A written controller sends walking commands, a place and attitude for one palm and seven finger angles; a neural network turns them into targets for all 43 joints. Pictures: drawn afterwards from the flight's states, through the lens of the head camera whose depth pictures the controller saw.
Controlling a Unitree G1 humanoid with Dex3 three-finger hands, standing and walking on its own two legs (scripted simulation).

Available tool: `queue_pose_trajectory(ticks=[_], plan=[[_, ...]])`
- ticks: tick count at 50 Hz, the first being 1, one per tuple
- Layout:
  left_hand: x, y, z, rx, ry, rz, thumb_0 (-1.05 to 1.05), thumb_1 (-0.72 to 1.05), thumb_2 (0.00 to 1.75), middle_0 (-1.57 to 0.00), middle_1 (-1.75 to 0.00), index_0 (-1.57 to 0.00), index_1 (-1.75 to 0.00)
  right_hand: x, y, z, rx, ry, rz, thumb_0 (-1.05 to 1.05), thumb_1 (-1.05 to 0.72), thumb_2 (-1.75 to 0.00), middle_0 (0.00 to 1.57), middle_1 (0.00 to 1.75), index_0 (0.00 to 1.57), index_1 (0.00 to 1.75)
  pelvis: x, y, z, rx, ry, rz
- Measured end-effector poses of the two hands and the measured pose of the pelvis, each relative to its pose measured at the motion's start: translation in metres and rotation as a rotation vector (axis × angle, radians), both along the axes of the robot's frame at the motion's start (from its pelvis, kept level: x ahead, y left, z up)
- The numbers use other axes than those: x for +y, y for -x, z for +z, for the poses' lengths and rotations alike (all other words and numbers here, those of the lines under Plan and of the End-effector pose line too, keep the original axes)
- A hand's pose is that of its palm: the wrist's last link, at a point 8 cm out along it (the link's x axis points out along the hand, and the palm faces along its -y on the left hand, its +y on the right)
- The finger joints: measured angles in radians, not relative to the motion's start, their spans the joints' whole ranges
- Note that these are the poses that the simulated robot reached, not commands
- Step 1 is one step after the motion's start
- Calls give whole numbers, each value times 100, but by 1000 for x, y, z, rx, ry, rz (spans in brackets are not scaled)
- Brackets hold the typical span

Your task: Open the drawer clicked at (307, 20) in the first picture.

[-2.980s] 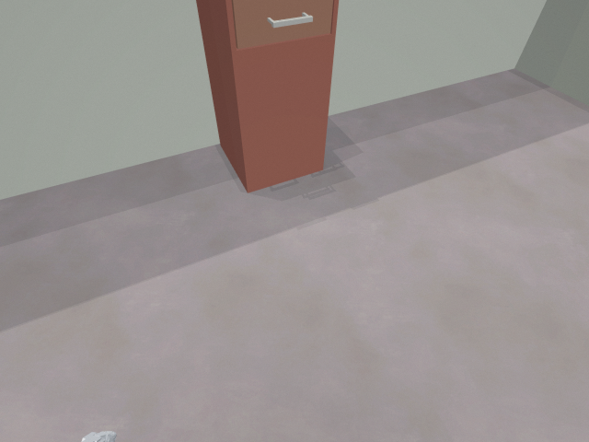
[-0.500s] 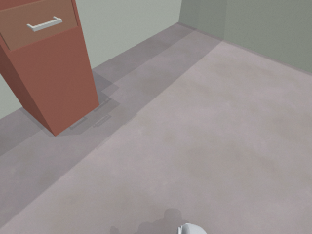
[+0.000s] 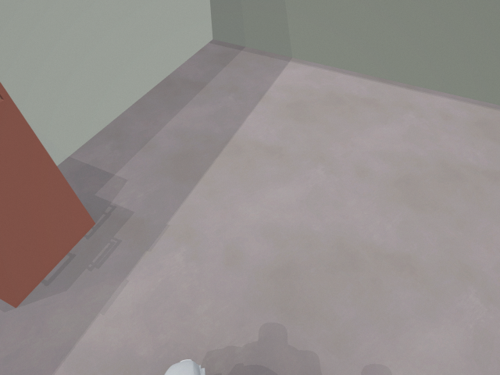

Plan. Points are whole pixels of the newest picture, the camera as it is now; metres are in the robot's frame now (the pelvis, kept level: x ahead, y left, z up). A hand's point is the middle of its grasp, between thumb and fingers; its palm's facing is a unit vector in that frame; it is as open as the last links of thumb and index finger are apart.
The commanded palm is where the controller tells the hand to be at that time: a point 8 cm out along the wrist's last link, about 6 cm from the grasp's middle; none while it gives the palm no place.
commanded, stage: walk to a spot facing it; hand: left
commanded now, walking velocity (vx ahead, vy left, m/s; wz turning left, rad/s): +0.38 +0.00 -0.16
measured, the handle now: out of the picture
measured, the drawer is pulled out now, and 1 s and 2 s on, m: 0.00 0.00 0.00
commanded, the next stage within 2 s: turn to face it in 0.86 s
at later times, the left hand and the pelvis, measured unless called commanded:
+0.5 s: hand (161, 293) +0.31 +0.20 -0.17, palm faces -0.13 -0.98 -0.16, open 7.3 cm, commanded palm none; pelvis +0.23 +0.03 +0.00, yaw -9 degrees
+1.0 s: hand (202, 229) +0.48 +0.13 -0.18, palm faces -0.09 -0.99 -0.15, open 7.3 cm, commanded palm none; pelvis +0.45 -0.04 +0.00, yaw -8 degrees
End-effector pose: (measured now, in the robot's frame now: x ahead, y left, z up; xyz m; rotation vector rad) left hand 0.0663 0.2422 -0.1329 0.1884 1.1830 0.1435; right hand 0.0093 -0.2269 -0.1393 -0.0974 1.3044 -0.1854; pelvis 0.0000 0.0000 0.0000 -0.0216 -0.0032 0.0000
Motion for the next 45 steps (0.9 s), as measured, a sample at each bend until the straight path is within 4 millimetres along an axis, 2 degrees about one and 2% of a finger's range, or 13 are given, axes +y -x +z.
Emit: queue_pose_trajectory(ticks=[6, 8, 10, 14, 21, 24, 28, 30, 32, 35, 37, 40, 45], plan=[[34, -2, -17, 120, 12, 54, -1, 93, 90, -20, -29, -20, -30, 9, -107, 10, -139, 56, 60, 1, -93, -89, 19, 30, 20, 30, 24, -59, -7, -8, 22, -15], [44, -8, -28, 164, 22, 62, -1, 92, 90, -20, -29, -20, -30, 15, -135, 9, -174, 80, 67, 1, -93, -89, 19, 30, 20, 30, 34, -79, -14, -13, 13, -33], [49, -19, -30, 207, 28, 48, 0, 92, 90, -20, -29, -20, -30, 21, -150, 12, -194, 92, 57, 0, -92, -89, 19, 30, 20, 30, 41, -96, -13, -18, 4, -55], [48, -65, -21, 209, 49, 12, 0, 92, 90, -20, -29, -20, -30, 36, -152, 18, -135, 80, 8, 0, -92, -89, 19, 30, 20, 30, 46, -130, -2, -18, -1, -77], [24, -174, -11, 134, 78, -57, 1, 91, 90, -19, -29, -19, -30, 56, -126, 14, 83, 15, -112, 0, -92, -89, 20, 30, 20, 30, 41, -192, 7, -8, -9, -122], [12, -226, -10, 113, 63, -108, 1, 93, 90, -20, -29, -20, -30, 62, -117, 9, 169, -23, -177, 0, -92, -89, 20, 30, 20, 30, 31, -219, 5, -9, -15, -147], [-15, -303, -13, 71, 41, -193, 1, 93, 90, -19, -29, -19, -30, 63, -113, -2, 276, -75, -260, 0, -91, -89, 20, 30, 20, 30, 11, -260, -6, -14, -22, -177], [-31, -339, -18, 25, 29, -219, 1, 92, 90, -20, -29, -20, -30, 58, -117, -11, 328, -101, -283, 0, -91, -89, 20, 30, 20, 30, -3, -282, -17, -21, -22, -186], [-43, -367, -23, -29, 17, -218, 0, 92, 90, -20, -29, -20, -30, 48, -129, -21, 362, -122, -294, 0, -91, -89, 20, 30, 20, 30, -17, -302, -27, -28, -31, -193], [-56, -386, -19, -37, 18, -198, 0, 91, 90, -20, -29, -20, -30, 24, -174, -24, 317, -107, -283, 1, -91, -89, 20, 30, 20, 30, -28, -324, -23, -37, -19, -189], [-62, -391, -14, -14, 17, -191, 0, 91, 90, -20, -29, -20, -30, 5, -216, -22, 239, -79, -264, 1, -91, -89, 20, 30, 20, 30, -34, -339, -15, -32, -15, -194], [-62, -399, -6, 15, -1, -175, -1, 94, 90, -20, -29, -20, -30, -21, -283, -14, 103, -38, -234, 1, -91, -89, 19, 30, 20, 30, -40, -363, -5, -19, -9, -192], [-64, -406, -4, 71, 25, -143, 0, 93, 90, -20, -29, -20, -30, -48, -381, 2, -44, 16, -176, 1, -93, -89, 19, 30, 20, 30, -42, -404, 2, -10, 3, -174]])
